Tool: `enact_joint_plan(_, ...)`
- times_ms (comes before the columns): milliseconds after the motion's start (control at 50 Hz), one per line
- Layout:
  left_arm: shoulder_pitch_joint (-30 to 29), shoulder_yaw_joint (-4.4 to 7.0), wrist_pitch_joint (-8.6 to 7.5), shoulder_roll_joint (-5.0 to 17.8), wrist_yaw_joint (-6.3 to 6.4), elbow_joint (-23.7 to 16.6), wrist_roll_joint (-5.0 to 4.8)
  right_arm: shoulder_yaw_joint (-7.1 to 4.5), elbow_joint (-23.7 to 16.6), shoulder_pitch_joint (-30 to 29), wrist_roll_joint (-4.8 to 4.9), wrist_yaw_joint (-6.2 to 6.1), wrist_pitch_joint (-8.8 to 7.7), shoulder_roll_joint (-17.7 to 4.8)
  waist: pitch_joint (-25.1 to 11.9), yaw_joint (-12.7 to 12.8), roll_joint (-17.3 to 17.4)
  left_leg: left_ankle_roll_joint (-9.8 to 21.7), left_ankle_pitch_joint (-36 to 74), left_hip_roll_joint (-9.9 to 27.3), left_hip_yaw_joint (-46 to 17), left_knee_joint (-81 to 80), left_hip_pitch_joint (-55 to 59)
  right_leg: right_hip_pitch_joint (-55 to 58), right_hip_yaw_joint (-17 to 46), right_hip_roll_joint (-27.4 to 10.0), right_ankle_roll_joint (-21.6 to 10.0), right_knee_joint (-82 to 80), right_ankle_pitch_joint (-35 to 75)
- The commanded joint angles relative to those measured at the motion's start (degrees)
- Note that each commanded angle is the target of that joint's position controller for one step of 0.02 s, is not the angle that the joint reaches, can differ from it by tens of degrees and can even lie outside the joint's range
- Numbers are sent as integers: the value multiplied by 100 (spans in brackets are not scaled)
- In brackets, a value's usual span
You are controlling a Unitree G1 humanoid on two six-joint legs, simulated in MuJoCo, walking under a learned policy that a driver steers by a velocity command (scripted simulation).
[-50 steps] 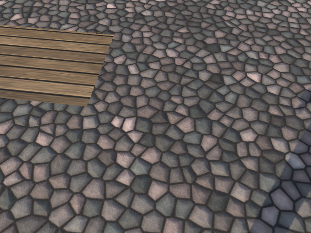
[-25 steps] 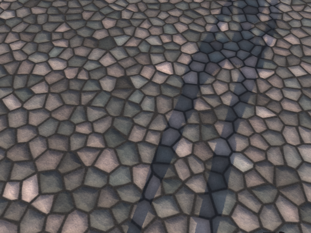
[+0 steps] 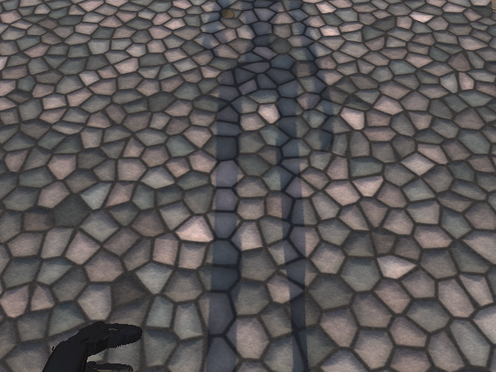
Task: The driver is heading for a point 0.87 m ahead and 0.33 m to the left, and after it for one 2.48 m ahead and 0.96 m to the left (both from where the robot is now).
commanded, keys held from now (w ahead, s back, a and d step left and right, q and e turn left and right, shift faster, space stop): w+shift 0.08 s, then w+q+shift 0.92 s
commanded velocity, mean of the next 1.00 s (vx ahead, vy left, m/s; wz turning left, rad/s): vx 1.00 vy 0.00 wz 0.65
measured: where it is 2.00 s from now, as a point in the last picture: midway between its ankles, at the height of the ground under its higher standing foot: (32, 118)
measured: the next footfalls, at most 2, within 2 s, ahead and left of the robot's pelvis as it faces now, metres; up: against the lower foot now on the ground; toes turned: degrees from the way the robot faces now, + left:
right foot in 0.10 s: +0.31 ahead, -0.10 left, +0.00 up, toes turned -3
left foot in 0.56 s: +0.72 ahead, +0.06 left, +0.00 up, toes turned +22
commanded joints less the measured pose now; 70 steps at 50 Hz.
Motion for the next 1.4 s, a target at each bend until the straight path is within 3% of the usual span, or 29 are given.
enact_joint_plan(20, -479, 63, -79, 386, 40, -393, -4, -171, -335, -311, 20, -39, -88, -1097, 502, 413, 556, 808, 4220, 1349, -150, -396, -707, 1165, -493, 273, -192, -712, 86)
enact_joint_plan(60, 292, 174, -88, 651, 162, -174, 27, -215, -291, -252, -74, -122, 33, -1368, -178, 841, 923, 663, 6614, 1473, 21, 1098, -93, 2007, -586, 699, -353, -772, -666)
enact_joint_plan(100, 2520, 390, -104, 1048, 324, 544, 51, -208, -392, -479, -104, -191, 182, -1340, -1245, 1821, 832, 539, 5822, 1271, 28, 4081, -1219, 4585, -129, 450, -537, -963, -1041)
enact_joint_plan(120, 3021, 536, -124, 1550, 424, 632, 228, -39, -632, -176, -47, -94, 173, -541, -1971, 1539, -382, 573, 1926, 667, -83, 6262, -3002, 6159, 1789, -1118, -632, -1047, -3082)
enact_joint_plan(140, 2854, 601, -96, 1713, 374, 569, 190, -1, -786, 247, 189, -44, 102, -348, -2708, 1103, -1394, 575, -988, -22, -744, 7705, -4426, 6769, 4702, -2114, -902, -2262, -4317)
enact_joint_plan(160, 2319, 579, -100, 1303, 341, 572, 121, -111, -861, -471, 152, -111, 106, -834, -1692, 1064, -563, 701, -363, 383, -889, 7866, -5060, 6049, 4128, -1804, -732, -2549, -4248)
enact_joint_plan(200, 1803, 457, -240, 697, 327, 649, 108, -71, -886, -1042, 96, -43, 133, -681, -333, 773, 250, 658, 356, 807, -840, 7137, -4756, 4185, 2367, -1432, -469, -2794, -2490)
enact_joint_plan(280, 1979, 344, -443, 310, 347, 1021, -123, -59, -998, -1224, -77, 167, 522, -373, 243, 337, -94, 495, 619, 1102, -754, 6714, -4698, 3357, 648, -949, 44, -3245, -923)
enact_joint_plan(440, 2391, 278, -521, 513, 488, 1215, -167, 136, -1762, -2968, -27, 343, 501, -316, 666, 398, 5, 773, 2348, 330, 807, 3917, -4289, 3779, -1537, -379, 694, -3201, 3929)
enact_joint_plan(480, 2460, 339, -446, 871, 671, 1158, -162, 90, -1677, -2619, -50, 351, 520, -551, 257, 122, -275, 907, 2266, -97, 1057, 3541, -3532, 4293, -1575, -621, 756, -2425, 5847)
enact_joint_plan(520, 2030, 450, -266, 1216, 794, 955, -90, -96, -1266, -1042, -60, 290, 578, -1014, -519, -742, -507, 1136, 1633, -427, 921, 3584, -1930, 4228, -1425, -881, 732, -509, 6905)
enact_joint_plan(540, 1578, 499, -165, 1309, 784, 795, -22, -262, -871, 303, -62, 196, 593, -1295, -955, -1370, -433, 1438, 1216, -333, 427, 3456, -686, 3585, -1231, -946, 653, 1292, 6383)
enact_joint_plan(560, 1294, 527, -89, 1161, 655, 779, -32, -420, -695, 728, 64, 65, 582, -1484, -830, -1511, 356, 1789, 1100, -27, -156, 2814, 12, 2594, -1272, -99, 574, 3941, 1943)
enact_joint_plan(580, 1231, 262, -205, 189, 542, 416, 117, -480, -692, 123, 104, -1, 633, -1758, -255, -636, 1549, 1989, 2420, 411, -1374, 3493, 339, 396, -792, 734, 573, 5884, -2967)
enact_joint_plan(600, 1660, 169, -344, 146, 500, -247, -57, -529, -963, -290, -48, -10, 665, -2099, -1413, -90, 1583, 3097, 744, 1364, -4026, 2177, 1380, -947, 441, 691, 678, 6293, -3073)
enact_joint_plan(620, 1422, 124, -497, 409, 463, -287, 32, -498, -1167, -573, -101, -64, 675, -1690, -969, -84, 560, 2917, -1207, 1719, -5096, 836, 812, -1286, 782, 385, 555, 5588, -2645)
enact_joint_plan(660, 1200, 170, -453, 613, 442, -196, 136, -368, -1150, -1035, -80, -104, 591, -1208, 210, 500, -558, 2376, -989, 1352, -4284, 507, -1206, -674, 713, -35, 664, 4438, -2194)
enact_joint_plan(760, 376, 8, -34, 358, 342, -670, 140, -360, -1334, -1237, -3, -116, 207, -1304, 617, 630, -259, 1997, 798, 230, -2520, 282, -3633, 1037, 251, -418, 1074, 1502, -1194)
enact_joint_plan(880, -192, 16, -83, 466, 350, -969, -110, -528, -1413, -827, 51, -11, 253, -1458, 21, 45, 511, 1281, 2470, 197, -2548, 1081, -2053, 1981, 218, 136, 805, -941, 247)
enact_joint_plan(920, 669, 211, -137, 910, 453, -741, -119, -580, -1493, -967, -23, -34, 260, -1674, -611, 499, 494, 1025, 3679, 210, -2619, 2315, -1556, 2950, 262, 411, 706, -1091, -621)
enact_joint_plan(940, 1748, 329, -174, 1126, 525, -502, -108, -598, -1557, -1266, -25, -9, 238, -1803, -1163, 1200, 369, 877, 3763, 23, -2416, 3598, -1885, 4136, 207, 327, 641, -1088, -938)
enact_joint_plan(960, 3070, 493, -199, 1523, 647, -277, 24, -459, -1746, -1519, -18, -3, 170, -1329, -1886, 1758, -50, 796, 2553, -237, -2067, 5430, -2818, 5577, 1065, -609, 491, -990, -2475)
enact_joint_plan(980, 3070, 580, -193, 2008, 645, -280, 311, -195, -2083, -986, 216, -25, 156, -317, -2378, 1144, -1845, 642, -1586, -814, -1461, 7085, -4616, 6705, 4086, -2330, 125, -2099, -4344)
enact_joint_plan(1000, 2343, 631, -127, 1804, 595, -352, 197, -113, -2143, -978, 148, -66, 247, -649, -2103, 839, -1908, 718, -1014, -351, -1128, 7719, -5449, 6164, 5482, -2441, -185, -2794, -5449)
enact_joint_plan(1040, 1699, 431, -70, 857, 537, -366, 99, -196, -2074, -1720, -101, 27, 397, -1056, -710, 827, -290, 645, -97, 253, -824, 7362, -5449, 4657, 3222, -1772, -41, -2615, -4029)
enact_joint_plan(1100, 2318, 323, -168, 458, 485, 229, 17, -97, -2331, -2201, -194, 274, 593, -689, -99, 714, -356, 563, 70, 657, -799, 7122, -5366, 3900, 1342, -1215, 281, -2690, -1810)
enact_joint_plan(1260, 2696, 307, -439, 611, 367, 729, -14, 157, -2974, -3475, -184, 449, 625, -552, 744, 564, 23, 643, 1559, 377, -226, 4634, -4933, 3219, -650, -863, 282, -3746, 636)
enact_joint_plan(1340, 3138, 360, -278, 1243, 452, 1092, -104, 202, -2901, -3613, -247, 363, 496, -643, 559, 368, -341, 953, 880, -254, 542, 3318, -3548, 4156, -793, -1067, 43, -3101, 5215)
enact_joint_plan(1400, 2711, 377, -160, 1468, 509, 1038, -169, -140, -1987, -750, -381, 60, 417, -1368, -1079, -1138, -575, 1216, 577, 141, -396, 2598, 105, 3084, -561, -940, -68, 840, 4683)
